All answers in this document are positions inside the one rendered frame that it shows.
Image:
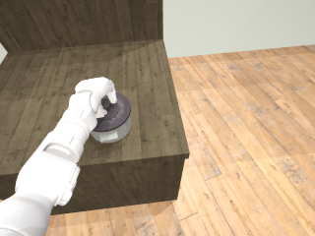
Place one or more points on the table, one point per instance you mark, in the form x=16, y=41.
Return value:
x=53, y=45

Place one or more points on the left robot forearm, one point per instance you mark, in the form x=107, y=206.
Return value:
x=69, y=136

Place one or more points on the left robot upper arm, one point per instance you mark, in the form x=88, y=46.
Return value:
x=49, y=182

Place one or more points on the knob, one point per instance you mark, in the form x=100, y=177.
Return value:
x=106, y=104

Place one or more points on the pot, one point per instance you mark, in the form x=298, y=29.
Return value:
x=113, y=135

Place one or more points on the lid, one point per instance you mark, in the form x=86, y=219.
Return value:
x=116, y=116

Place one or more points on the robot left hand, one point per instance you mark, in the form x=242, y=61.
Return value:
x=104, y=87

